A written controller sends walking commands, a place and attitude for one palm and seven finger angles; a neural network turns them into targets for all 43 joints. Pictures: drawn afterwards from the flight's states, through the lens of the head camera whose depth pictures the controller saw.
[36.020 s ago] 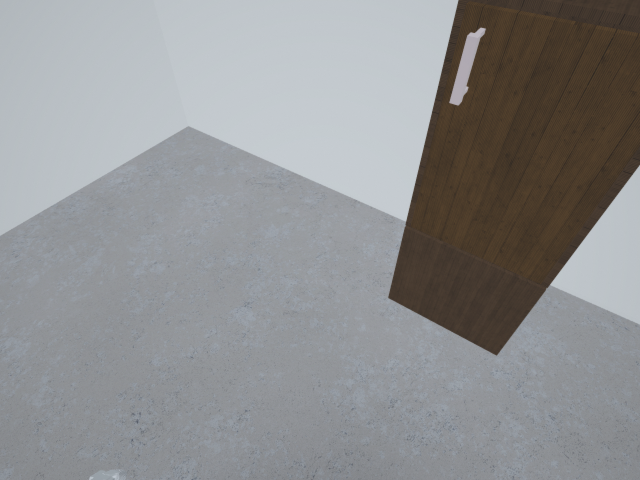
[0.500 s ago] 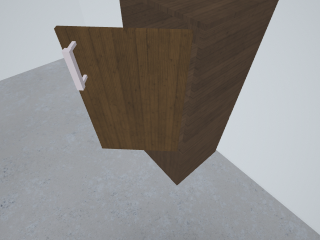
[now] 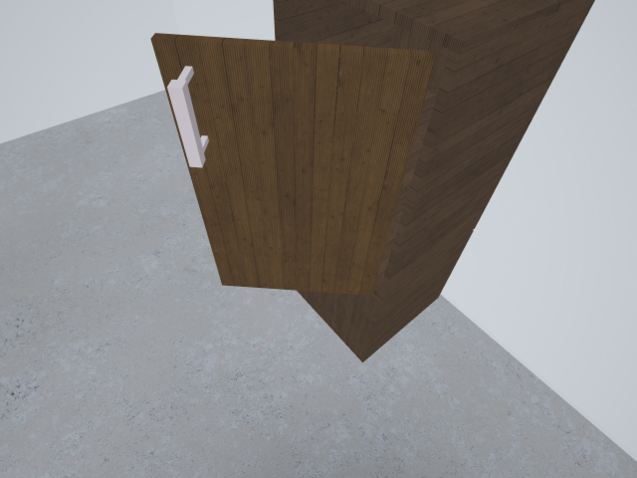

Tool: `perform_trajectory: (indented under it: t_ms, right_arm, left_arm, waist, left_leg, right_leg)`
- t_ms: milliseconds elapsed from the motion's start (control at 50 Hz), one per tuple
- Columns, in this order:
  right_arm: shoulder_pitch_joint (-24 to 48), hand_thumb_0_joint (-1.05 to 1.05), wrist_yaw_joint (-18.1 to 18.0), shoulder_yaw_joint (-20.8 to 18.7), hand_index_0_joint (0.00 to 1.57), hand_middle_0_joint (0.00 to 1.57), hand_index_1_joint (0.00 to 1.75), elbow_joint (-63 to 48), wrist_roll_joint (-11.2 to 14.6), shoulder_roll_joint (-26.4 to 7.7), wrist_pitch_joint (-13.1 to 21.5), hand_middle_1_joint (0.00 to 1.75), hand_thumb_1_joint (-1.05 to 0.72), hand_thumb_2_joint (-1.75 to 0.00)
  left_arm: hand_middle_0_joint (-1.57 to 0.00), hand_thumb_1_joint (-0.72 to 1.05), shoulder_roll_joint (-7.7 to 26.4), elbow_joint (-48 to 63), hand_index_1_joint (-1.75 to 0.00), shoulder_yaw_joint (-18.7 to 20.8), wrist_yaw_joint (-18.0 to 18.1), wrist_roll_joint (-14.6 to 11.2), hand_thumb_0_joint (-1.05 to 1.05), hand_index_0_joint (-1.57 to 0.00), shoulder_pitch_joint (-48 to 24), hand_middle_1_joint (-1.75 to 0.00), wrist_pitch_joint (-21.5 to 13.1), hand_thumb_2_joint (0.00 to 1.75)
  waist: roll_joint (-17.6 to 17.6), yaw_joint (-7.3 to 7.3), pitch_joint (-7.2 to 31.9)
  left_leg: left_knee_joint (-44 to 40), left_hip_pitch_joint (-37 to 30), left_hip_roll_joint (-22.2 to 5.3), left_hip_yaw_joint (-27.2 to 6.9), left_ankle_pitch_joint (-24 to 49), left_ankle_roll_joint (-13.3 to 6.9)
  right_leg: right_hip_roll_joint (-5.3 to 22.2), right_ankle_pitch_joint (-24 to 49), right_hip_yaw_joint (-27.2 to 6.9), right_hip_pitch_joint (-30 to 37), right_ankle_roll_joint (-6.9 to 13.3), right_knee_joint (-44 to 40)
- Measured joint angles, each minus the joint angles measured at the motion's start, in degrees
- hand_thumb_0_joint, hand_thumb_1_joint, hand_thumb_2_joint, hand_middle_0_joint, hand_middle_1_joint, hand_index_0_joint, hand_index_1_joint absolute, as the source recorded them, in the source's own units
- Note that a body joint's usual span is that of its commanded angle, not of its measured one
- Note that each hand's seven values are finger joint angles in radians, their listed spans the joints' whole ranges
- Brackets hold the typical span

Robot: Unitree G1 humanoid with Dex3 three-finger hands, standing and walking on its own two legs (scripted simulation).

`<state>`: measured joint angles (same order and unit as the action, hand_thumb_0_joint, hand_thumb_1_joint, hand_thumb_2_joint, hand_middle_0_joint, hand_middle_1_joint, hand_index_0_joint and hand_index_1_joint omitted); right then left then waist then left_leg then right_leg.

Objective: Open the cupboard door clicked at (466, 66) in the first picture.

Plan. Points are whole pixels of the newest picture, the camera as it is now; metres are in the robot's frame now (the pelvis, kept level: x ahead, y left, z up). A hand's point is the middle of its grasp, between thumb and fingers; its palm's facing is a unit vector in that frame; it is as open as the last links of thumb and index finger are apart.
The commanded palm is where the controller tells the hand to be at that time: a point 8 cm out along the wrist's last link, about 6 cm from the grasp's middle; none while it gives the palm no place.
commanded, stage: come to a stop and stand still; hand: left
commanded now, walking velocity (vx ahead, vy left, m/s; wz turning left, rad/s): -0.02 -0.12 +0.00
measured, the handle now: (192, 118) +0.55 +0.22 +0.15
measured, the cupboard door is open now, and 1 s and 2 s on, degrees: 47 47 47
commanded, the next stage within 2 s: look again from close up in 0.98 s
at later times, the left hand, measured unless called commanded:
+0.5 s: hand out of the picture +0.02 +0.15 -0.17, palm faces +0.02 -0.98 -0.21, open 7.2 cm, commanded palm none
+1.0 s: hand out of the picture -0.05 +0.13 -0.17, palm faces +0.04 -0.99 -0.15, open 7.3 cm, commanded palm none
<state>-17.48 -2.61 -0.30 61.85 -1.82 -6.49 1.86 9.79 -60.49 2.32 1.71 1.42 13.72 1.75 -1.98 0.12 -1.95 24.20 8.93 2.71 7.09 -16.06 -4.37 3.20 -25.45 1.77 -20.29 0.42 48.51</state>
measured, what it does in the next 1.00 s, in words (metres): steps on the spot: right foot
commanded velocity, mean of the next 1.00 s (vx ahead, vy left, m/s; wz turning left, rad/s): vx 0.00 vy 0.00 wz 0.00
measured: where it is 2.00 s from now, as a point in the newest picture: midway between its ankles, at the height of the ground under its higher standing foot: outside the picture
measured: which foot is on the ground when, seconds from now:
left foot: down 0.00-1.00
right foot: up 0.00-0.12, down 0.14-1.00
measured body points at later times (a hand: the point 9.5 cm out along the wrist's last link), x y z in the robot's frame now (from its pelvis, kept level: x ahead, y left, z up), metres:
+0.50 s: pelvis -0.01 -0.03 +0.00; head -0.01 -0.03 +0.45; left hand +0.02 +0.20 -0.15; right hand +0.02 -0.26 -0.16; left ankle -0.03 +0.07 -0.74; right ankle +0.00 -0.14 -0.74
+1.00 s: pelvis -0.03 -0.02 +0.00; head -0.03 -0.02 +0.45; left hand -0.05 +0.18 -0.16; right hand -0.06 -0.23 -0.16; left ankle -0.03 +0.07 -0.74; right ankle +0.00 -0.14 -0.74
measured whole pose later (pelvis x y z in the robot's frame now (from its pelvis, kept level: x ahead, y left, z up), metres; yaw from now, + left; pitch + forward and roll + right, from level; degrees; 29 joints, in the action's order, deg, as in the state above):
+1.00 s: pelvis -0.03 -0.02 +0.00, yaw +1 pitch -2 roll +0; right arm -19.8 -1.5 0.7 65.3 -0.7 -7.1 1.1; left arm 7.3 -63.5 -1.0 1.9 0.5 19.9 -0.6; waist -0.7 -0.1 -0.9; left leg 24.7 9.3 -0.1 5.4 -13.8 -1.8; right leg 0.5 -11.2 2.8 -11.5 0.5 24.3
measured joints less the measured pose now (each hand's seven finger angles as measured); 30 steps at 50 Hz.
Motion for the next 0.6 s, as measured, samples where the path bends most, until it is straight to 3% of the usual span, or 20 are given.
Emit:
perform_trajectory:
  t_ms: [80, 140, 220, 280, 600]
  right_arm:
    - [-0.6, 0.0, -0.1, 0.3, 0.2, 0.2, 0.3, 1.6, -0.1, 1.0, 0.0, 0.3, -0.92, -0.9]
    - [-1.1, 0.0, -0.1, 0.3, 0.2, 0.2, 0.3, 2.7, 0.2, 1.6, -0.1, 0.3, -0.91, -0.9]
    - [-0.4, 0.0, 0.7, 0.3, 0.2, 0.2, 0.3, 2.0, 1.1, 0.3, -1.1, 0.3, -0.91, -0.9]
    - [-0.3, 0.0, 0.7, 0.1, 0.2, 0.2, 0.3, 0.5, 1.0, -0.5, -0.8, 0.3, -0.91, -0.9]
    - [2.2, 0.0, 1.0, 0.3, 0.19, 0.2, 0.3, -0.6, 0.9, -3.3, -0.9, 0.3, -0.91, -0.9]
  left_arm:
    - [-0.2, 0.93, -0.3, -0.1, -0.3, -0.1, 0.2, -0.4, 0.0, -0.2, -1.6, -0.3, -0.2, 0.9]
    - [-0.2, 0.94, -0.1, -0.1, -0.3, -0.3, 0.1, -0.6, 0.0, -0.2, -2.3, -0.3, -1.0, 0.9]
    - [-0.2, 0.95, -0.9, -0.8, -0.3, -1.6, 1.2, -0.6, 0.0, -0.2, -2.0, -0.3, -2.6, 0.9]
    - [-0.2, 0.95, -0.6, -1.4, -0.3, -2.2, 1.3, -1.0, 0.0, -0.2, -0.9, -0.3, -3.1, 0.9]
    - [-0.2, 0.93, -0.9, -1.7, -0.3, -3.3, 0.1, -0.9, 0.0, -0.2, 3.3, -0.3, -2.5, 0.9]
  waist:
    - [0.6, -0.77, -0.4]
    - [0.3, -1.03, -0.7]
    - [3.0, -1.84, -1.2]
    - [3.0, -2.63, -0.2]
    - [2.7, -0.5, 1.6]
  left_leg:
    - [-0.6, -0.7, -0.4, -0.5, 0.2, 0.5]
    - [1.5, -0.2, -0.5, -0.4, -1.1, 1.2]
    - [5.4, 1.5, -3.0, -0.9, -3.3, 2.5]
    - [6.0, 1.6, -3.3, -1.2, -3.6, 2.7]
    - [2.3, -0.8, -3.6, -1.6, -0.1, 3.3]
  right_leg:
    - [-0.4, 1.1, 0.2, 2.9, -0.3, -7.8]
    - [-0.3, 8.8, -0.4, 6.8, -0.2, -18.0]
    - [-2.6, 9.1, 0.0, 7.1, -0.5, -18.8]
    - [-2.9, 8.4, 0.4, 7.0, 0.0, -18.0]
    - [-3.3, 11.7, 0.9, 9.7, 0.7, -22.0]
